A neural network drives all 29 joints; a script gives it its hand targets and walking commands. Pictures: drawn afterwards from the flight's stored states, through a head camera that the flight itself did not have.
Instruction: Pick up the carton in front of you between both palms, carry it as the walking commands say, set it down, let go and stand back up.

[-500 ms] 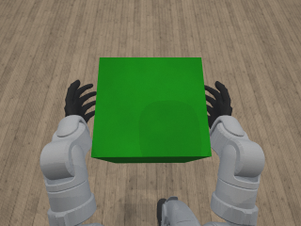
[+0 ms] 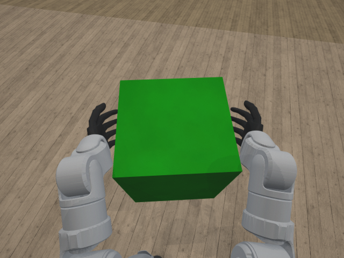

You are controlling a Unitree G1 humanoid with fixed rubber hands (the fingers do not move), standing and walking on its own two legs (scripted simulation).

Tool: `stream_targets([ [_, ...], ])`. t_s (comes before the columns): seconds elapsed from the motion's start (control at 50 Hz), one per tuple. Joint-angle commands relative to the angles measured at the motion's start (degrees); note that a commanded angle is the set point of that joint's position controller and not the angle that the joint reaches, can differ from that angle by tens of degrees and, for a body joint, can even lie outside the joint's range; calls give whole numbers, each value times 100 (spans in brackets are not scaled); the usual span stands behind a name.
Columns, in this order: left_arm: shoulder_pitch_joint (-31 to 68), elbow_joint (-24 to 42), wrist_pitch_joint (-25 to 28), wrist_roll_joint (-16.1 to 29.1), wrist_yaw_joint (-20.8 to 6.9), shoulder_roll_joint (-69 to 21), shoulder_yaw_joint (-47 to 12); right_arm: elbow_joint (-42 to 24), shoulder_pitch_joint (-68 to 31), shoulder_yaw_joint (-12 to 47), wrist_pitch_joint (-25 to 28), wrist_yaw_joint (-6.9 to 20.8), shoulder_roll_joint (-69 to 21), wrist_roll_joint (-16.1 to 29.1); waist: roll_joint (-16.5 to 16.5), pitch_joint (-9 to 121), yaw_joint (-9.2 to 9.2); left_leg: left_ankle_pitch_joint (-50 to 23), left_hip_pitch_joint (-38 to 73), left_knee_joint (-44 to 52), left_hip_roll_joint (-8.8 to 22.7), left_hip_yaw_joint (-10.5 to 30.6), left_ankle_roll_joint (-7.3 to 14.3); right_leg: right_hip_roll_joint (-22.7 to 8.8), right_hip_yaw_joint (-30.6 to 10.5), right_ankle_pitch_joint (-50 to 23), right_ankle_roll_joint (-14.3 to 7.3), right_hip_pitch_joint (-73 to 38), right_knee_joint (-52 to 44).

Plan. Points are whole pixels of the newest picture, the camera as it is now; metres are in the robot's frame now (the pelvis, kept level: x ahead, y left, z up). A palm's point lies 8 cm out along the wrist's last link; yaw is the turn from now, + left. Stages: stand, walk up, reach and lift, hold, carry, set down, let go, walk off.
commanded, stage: carry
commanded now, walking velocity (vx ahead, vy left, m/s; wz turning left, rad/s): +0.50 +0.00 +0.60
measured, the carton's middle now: (173, 147) +0.36 +0.00 +0.07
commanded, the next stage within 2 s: none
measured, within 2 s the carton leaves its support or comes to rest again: neither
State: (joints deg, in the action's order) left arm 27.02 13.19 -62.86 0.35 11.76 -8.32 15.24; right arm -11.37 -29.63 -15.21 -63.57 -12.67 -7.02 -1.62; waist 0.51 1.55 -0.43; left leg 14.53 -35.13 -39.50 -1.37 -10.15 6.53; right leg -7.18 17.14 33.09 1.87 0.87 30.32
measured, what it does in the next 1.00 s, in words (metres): climbs, turning right: right foot 0.03 m higher, then left foot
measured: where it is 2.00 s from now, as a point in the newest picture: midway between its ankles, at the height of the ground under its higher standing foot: (199, 108)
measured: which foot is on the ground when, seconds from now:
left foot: down 0.00-0.46, up 0.48-0.78, down 0.80-1.00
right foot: down 0.00-0.02, up 0.04-0.42, down 0.44-0.80, up 0.82-1.00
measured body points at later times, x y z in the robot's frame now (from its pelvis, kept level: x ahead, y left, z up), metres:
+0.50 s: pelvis +0.33 +0.00 +0.04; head +0.35 +0.01 +0.49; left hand +0.66 +0.19 +0.16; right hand +0.69 -0.12 +0.16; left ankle +0.16 +0.07 -0.61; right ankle +0.43 -0.07 -0.67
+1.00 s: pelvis +0.61 +0.04 +0.08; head +0.64 +0.05 +0.53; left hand +1.00 +0.08 +0.19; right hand +0.89 -0.21 +0.20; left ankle +0.62 +0.15 -0.66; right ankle +0.57 -0.06 -0.55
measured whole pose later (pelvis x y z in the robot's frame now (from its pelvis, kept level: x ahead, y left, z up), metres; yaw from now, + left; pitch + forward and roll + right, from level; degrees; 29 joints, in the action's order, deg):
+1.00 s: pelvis +0.61 +0.04 +0.08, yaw -17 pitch +5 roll -1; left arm 29.1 7.5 -63.9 -2.2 11.7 -7.9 18.3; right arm -8.2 -26.6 -15.4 -62.8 -12.1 -9.7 -1.2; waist -1.4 3.1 3.3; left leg 22.7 -17.5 -29.7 4.2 -8.1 -0.2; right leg 0.8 3.2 24.0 -3.3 39.0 71.4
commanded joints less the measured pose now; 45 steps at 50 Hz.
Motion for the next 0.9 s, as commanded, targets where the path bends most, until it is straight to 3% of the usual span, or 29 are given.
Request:
stream_targets([
  [0.0,3158,244,63,645,7,-3243,-3131,-21,-2852,3290,44,53,-3731,921,-493,2437,839,-51,3748,760,-381,685,324,-363,-296,-4920,-50,1209,3452],
  [0.02,2920,205,50,600,6,-3401,-3042,-54,-3052,3390,95,48,-3732,1011,1621,2869,601,-1218,4954,1572,1429,4542,1635,873,-634,-566,291,3428,5598],
  [0.04,3063,115,90,522,48,-3277,-2895,-115,-3195,3555,88,78,-3983,1202,979,3232,638,-2075,5530,1760,1657,5329,1959,954,-1790,-301,158,4232,6571],
  [0.06,3148,149,127,523,58,-3407,-2854,-359,-3466,3779,134,134,-4144,1412,494,3101,694,-2430,5341,1363,1544,4707,1827,694,-2138,-398,-20,4531,6613],
  [0.08,3275,294,186,541,37,-3536,-2866,-602,-3694,3959,198,192,-4357,1598,-63,2811,664,-2621,4872,1181,1436,4146,1515,522,-2129,-394,-87,4653,6197],
  [0.1,3465,311,267,558,8,-3664,-2884,-713,-3912,4104,254,249,-4503,1716,-313,2700,600,-2335,4578,1199,1399,3776,1300,422,-2148,-497,-170,4702,5691],
  [0.16,3548,523,403,581,-23,-3625,-3008,-899,-3942,4258,417,342,-4619,1926,71,2754,351,-1531,4065,1480,1452,3127,1014,318,-1968,-621,-315,4391,4794],
  [0.2,3442,632,414,683,-27,-3549,-3165,-868,-3549,4064,458,280,-4393,1745,253,2668,383,-1647,4191,1553,1489,2811,1029,258,-1795,-875,-327,4767,4369],
  [0.26,3402,803,349,939,-51,-3446,-3442,-801,-2950,3742,436,150,-3975,1369,390,2398,431,-2113,4069,1712,1247,1988,811,303,-1469,-1436,-323,4657,2935],
  [0.32,3267,630,221,1061,-65,-3316,-3542,-668,-2536,3478,341,57,-3557,1011,652,2133,429,-2950,3900,1856,1103,1286,504,618,-910,-1846,-448,3898,1563],
  [0.34,3252,555,175,1087,-63,-3311,-3551,-628,-2483,3412,302,41,-3463,934,733,2101,343,-3647,3884,1730,1036,1020,354,804,-686,-1899,-521,3518,1156],
  [0.38,3113,309,93,1069,-48,-3301,-3520,-587,-2392,3295,228,26,-3308,829,864,2357,-33,-5680,3992,741,962,487,14,1385,-192,-2038,-636,2398,655],
  [0.4,3065,200,67,1030,-41,-3335,-3497,-574,-2392,3252,200,24,-3243,803,847,2699,-363,-6045,3794,-181,945,146,-212,1585,-148,-2310,-778,1340,230],
  [0.42,3022,114,51,995,-37,-3381,-3446,-574,-2547,3217,179,27,-3196,775,501,2964,-659,-4910,2916,-1224,835,104,-428,1278,-844,-2428,-941,85,25],
  [0.44,3089,95,52,941,-8,-3313,-3443,-546,-2643,3188,137,52,-3281,756,-881,3246,-576,-2467,1063,-3021,168,291,-740,-350,-4068,-2613,-1918,-1037,-299],
  [0.46,3079,34,30,913,15,-3423,-3484,-481,-2685,3113,114,68,-3347,762,-1543,3140,-636,1122,-397,-4329,-615,867,-847,-791,-5835,-3760,-2630,-1648,-841],
  [0.48,3283,187,1,1057,-10,-3546,-3550,-282,-2649,3009,123,69,-3418,714,-1025,3064,-639,1362,-1083,-4953,-178,1523,-728,-871,-5471,-4054,-2668,-1839,-444],
  [0.52,3795,405,64,1355,-127,-3992,-3826,-325,-2945,2831,186,98,-3595,656,-21,2692,-530,1242,-1412,-4300,204,1569,-580,-591,-4627,-3832,-2170,-1229,-369],
  [0.54,4101,531,108,1501,-184,-4173,-3948,-312,-3050,2802,221,104,-3656,650,82,2612,-404,1160,-1272,-3827,328,1530,-585,-480,-4378,-3268,-1962,-856,-502],
  [0.58,4331,714,172,1674,-229,-4214,-4056,-387,-3122,2853,284,87,-3630,651,-78,2551,-250,1246,-774,-2996,338,1247,-654,-333,-3903,-2899,-1838,-135,-670],
  [0.64,3917,636,165,1542,-154,-3836,-3819,-493,-3099,2985,304,33,-3515,712,-568,2498,-292,871,-277,-1584,320,1066,-806,-157,-3417,-3092,-1851,338,-684],
  [0.72,3202,215,17,1082,-9,-3458,-3425,-454,-2991,3146,159,19,-3387,823,-987,2444,-300,305,917,128,44,586,-888,168,-2856,-3089,-1475,787,-429],
  [0.76,3101,-46,-64,840,43,-3391,-3266,-157,-2872,3168,74,39,-3437,868,-738,2559,172,-105,2739,1060,-189,199,-859,412,-2510,-2955,-1126,1600,545],
  [0.78,3107,-132,-107,720,57,-3340,-3173,49,-2772,3124,52,38,-3426,872,68,2850,426,419,4091,1194,567,1199,-619,744,-2157,-2446,-825,2591,1787],
  [0.8,3002,-213,-177,686,41,-3355,-3048,224,-2743,3053,66,6,-3293,840,1967,3127,459,525,4834,1877,2468,4419,252,1318,-1611,-590,-460,3987,3332],
  [0.82,3317,-229,-190,632,42,-3355,-3020,214,-2812,3024,64,-11,-3359,760,1815,3014,440,394,4949,1988,2707,5183,659,1115,-1837,123,-502,4570,4164],
  [0.84,3469,-312,-186,639,27,-3587,-2994,67,-3056,3106,59,23,-3567,850,938,2663,449,-155,4809,1740,2580,4727,711,904,-1906,-195,-511,4848,4679],
  [0.86,3501,-349,-163,655,-7,-3765,-2979,-123,-3332,3270,90,81,-3833,993,346,2453,471,-961,4614,1528,2496,4052,669,738,-1867,-444,-515,5022,4868],
  [0.88,3547,-385,-128,642,-38,-3932,-2995,-274,-3557,3398,147,138,-4005,1101,177,2344,449,-1256,4496,1504,2363,3503,514,598,-1917,-651,-545,5097,4736],
])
